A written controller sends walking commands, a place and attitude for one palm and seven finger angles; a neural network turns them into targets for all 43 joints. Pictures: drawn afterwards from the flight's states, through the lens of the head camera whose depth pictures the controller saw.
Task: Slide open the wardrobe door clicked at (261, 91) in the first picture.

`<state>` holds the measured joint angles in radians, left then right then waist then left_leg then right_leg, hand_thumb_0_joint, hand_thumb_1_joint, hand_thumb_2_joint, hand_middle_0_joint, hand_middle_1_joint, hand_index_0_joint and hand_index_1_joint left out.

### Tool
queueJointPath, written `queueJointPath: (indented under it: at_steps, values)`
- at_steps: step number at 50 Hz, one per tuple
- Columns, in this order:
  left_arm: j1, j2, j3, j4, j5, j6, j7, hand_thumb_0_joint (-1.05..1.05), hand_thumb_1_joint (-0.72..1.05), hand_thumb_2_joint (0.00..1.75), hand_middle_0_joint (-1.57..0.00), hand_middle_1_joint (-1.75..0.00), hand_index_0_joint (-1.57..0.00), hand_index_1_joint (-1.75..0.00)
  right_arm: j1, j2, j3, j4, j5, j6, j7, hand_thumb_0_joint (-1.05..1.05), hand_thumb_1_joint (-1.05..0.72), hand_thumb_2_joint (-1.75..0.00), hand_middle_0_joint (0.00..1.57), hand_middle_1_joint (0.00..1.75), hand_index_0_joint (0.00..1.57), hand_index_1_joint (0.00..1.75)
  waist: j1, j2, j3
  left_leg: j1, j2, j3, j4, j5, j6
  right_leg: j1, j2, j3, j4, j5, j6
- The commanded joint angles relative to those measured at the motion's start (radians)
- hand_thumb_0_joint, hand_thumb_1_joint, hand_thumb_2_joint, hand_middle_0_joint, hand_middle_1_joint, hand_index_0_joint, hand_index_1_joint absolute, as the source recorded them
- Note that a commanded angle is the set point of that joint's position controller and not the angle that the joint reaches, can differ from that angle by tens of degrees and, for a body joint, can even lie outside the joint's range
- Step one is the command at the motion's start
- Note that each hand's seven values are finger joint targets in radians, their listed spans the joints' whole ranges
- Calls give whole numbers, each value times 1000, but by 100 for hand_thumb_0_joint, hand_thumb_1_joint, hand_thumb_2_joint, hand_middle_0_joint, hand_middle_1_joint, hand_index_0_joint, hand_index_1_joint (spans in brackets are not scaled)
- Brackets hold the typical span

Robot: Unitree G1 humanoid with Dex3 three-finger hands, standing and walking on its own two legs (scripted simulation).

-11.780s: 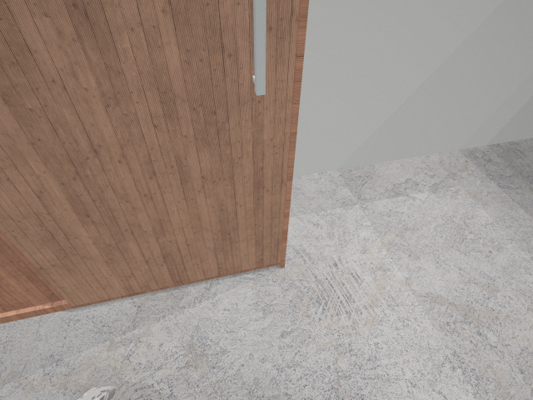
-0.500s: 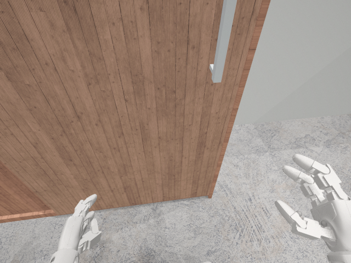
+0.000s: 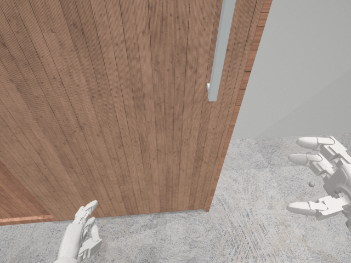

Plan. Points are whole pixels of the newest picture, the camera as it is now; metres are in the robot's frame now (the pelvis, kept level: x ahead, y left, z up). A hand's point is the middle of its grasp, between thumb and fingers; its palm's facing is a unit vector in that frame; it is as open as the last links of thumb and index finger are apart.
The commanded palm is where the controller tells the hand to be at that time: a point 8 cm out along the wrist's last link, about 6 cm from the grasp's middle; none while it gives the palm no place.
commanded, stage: raise the hand with hooked fingers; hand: right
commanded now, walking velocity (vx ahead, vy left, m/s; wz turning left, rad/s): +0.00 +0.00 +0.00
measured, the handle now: (218, 48) +0.54 -0.09 +0.26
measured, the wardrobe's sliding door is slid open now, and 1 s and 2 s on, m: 0.00 0.00 0.00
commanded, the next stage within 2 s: move the hooked fingers beside the handle in 0.98 s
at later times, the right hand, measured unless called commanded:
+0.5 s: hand out of the picture +0.26 -0.28 +0.28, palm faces +0.07 +0.98 -0.19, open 13.9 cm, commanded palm +0.23 -0.31 +0.26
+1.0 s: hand (335, 127) +0.29 -0.26 +0.24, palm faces +0.04 +0.99 -0.15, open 14.0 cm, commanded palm +0.24 -0.30 +0.26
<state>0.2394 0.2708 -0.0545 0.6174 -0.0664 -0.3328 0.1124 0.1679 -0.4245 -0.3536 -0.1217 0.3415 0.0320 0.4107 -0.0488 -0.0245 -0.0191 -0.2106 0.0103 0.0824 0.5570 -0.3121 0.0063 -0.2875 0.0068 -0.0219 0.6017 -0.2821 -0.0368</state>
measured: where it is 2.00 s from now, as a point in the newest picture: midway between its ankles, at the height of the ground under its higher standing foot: outside the picture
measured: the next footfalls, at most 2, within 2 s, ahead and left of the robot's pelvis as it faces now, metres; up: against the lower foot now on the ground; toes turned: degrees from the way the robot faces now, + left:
none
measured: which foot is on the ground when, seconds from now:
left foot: down 0.00-1.00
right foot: down 0.00-1.00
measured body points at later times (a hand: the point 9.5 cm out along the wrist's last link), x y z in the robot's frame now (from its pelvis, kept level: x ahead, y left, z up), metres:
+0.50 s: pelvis +0.00 +0.01 +0.01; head -0.04 +0.03 +0.46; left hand +0.21 +0.21 -0.05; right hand +0.25 -0.33 +0.29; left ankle -0.01 +0.12 -0.73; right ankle +0.03 -0.09 -0.73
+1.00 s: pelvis +0.01 +0.02 +0.01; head -0.02 +0.05 +0.45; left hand +0.22 +0.25 -0.05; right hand +0.28 -0.32 +0.25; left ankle -0.01 +0.12 -0.73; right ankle +0.03 -0.09 -0.73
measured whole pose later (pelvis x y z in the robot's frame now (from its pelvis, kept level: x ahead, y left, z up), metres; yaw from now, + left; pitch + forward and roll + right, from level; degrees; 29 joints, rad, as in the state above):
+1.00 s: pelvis +0.01 +0.02 +0.01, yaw -1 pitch -3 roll +0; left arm 0.18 0.31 -0.09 0.58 -0.12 -0.18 0.09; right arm -0.27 -0.60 -0.48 0.13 0.31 0.40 0.51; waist -0.07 -0.08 -0.02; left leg -0.15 -0.01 0.10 0.49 -0.29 0.03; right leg -0.22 -0.01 0.00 0.51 -0.24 -0.01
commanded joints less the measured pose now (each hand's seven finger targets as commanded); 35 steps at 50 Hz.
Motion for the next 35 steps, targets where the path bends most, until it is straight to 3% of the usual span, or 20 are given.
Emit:
queueJointPath:
  at_steps: [1,4,6,8,11,12,14,15,17,19,21,22,24,26,28,31,32,35]
  values:
    - [-125,102,20,-158,-1,-55,1,0,90,90,-20,-30,-20,-30,-321,-284,-215,-229,57,-75,-8,0,43,-33,29,115,29,115,-17,-154,-151,-13,-33,-3,-107,167,27,192,-22,104,-160,180,20]
    - [-131,108,16,-150,-12,-29,-2,0,90,90,-20,-30,-20,-30,-356,-250,-168,-97,55,20,29,0,50,-30,30,120,30,120,-4,-139,-62,-42,-26,-4,-127,161,22,167,-23,106,-184,139,24]
    - [-128,115,12,-154,-22,-1,-5,0,90,90,-20,-30,-20,-30,-358,-233,-131,1,39,103,54,0,50,-30,30,120,30,120,-4,-62,-4,-47,-28,-8,-151,148,21,133,-22,106,-196,113,20]
    - [-144,121,12,-168,-26,20,-7,0,90,90,-20,-30,-20,-30,-433,-252,-116,-1,24,149,66,0,50,-30,30,120,30,120,6,-32,-14,-61,-24,-9,-157,127,14,132,-18,105,-197,85,13]
    - [-178,114,1,-195,-30,39,-10,0,90,90,-20,-30,-20,-30,-553,-328,-144,-75,23,188,85,0,50,-30,30,120,30,120,-3,-40,-98,-16,-23,-20,-163,142,20,184,-10,106,-191,118,8]
    - [-192,111,0,-206,-28,38,-10,0,90,90,-20,-30,-20,-30,-619,-379,-185,-143,23,180,90,0,50,-30,30,120,30,120,-7,-85,-166,4,-20,-26,-163,161,23,222,-2,103,-186,144,6]
    - [-207,95,-9,-220,-22,36,-6,0,90,90,-20,-30,-20,-30,-690,-445,-244,-242,25,147,84,0,50,-30,30,120,30,120,-14,-117,-265,35,-23,-23,-159,176,28,288,0,107,-185,183,7]
    - [-208,90,-12,-218,-18,33,-6,0,90,90,-20,-30,-20,-30,-693,-463,-273,-261,32,127,78,0,50,-30,30,120,30,120,-18,-134,-276,47,-24,-21,-161,190,30,301,0,107,-185,204,7]
    - [-205,88,-20,-204,-15,34,-8,0,90,90,-20,-30,-20,-30,-694,-483,-307,-246,42,111,70,0,50,-30,30,120,30,120,-19,-142,-261,64,-28,-17,-171,213,33,294,0,102,-190,225,10]
    - [-201,94,-19,-179,-22,42,-8,0,90,90,-20,-30,-20,-30,-697,-459,-295,-128,42,138,76,0,50,-30,30,120,30,120,-13,-155,-187,33,-28,-11,-184,192,32,270,-3,103,-207,190,13]
    - [-190,109,-14,-156,-28,55,-12,0,90,90,-20,-30,-20,-30,-683,-454,-278,47,35,205,94,0,50,-30,30,120,30,120,-17,-126,-86,6,-23,-15,-208,172,31,212,0,101,-216,155,11]
    - [-185,120,-13,-149,-34,63,-13,0,90,90,-20,-30,-20,-30,-709,-439,-242,95,16,232,99,0,50,-30,30,120,30,120,-1,-84,-44,-28,-21,-9,-212,147,23,191,-5,99,-223,127,11]
    - [-182,131,-6,-157,-40,69,-13,0,90,90,-20,-30,-20,-30,-740,-428,-195,163,-9,272,105,0,50,-30,30,120,30,120,6,-56,-17,-61,-15,-14,-210,115,18,167,-1,103,-222,92,8]
    - [-180,133,2,-173,-46,78,-23,0,90,90,-20,-30,-20,-30,-661,-363,-138,233,-7,304,126,0,50,-30,30,120,30,120,3,18,-37,-44,-8,-28,-208,138,16,155,-4,97,-199,119,6]
    - [-195,141,8,-196,-52,87,-30,0,90,90,-20,-30,-20,-30,-655,-373,-135,189,0,316,154,0,50,-30,30,120,30,120,1,18,-110,-31,0,-47,-191,164,8,173,3,88,-173,135,0]
    - [-235,125,-1,-230,-51,85,-38,0,90,90,-20,-30,-20,-30,-702,-451,-205,17,38,278,183,0,50,-30,30,120,30,120,-12,15,-228,41,10,-86,-174,214,-5,206,11,80,-135,174,-5]
    - [-245,126,3,-238,-46,77,-37,0,90,90,-20,-30,-20,-30,-750,-523,-280,-85,48,244,179,0,50,-30,30,120,30,120,-24,-17,-304,88,13,-89,-165,248,-3,229,19,79,-131,202,-9]
    - [-232,102,-3,-243,-32,57,-29,0,90,90,-20,-30,-20,-30,-740,-572,-375,-195,63,156,127,0,50,-30,30,120,30,120,-34,-76,-339,112,-3,-56,-154,298,12,269,18,70,-141,257,-10]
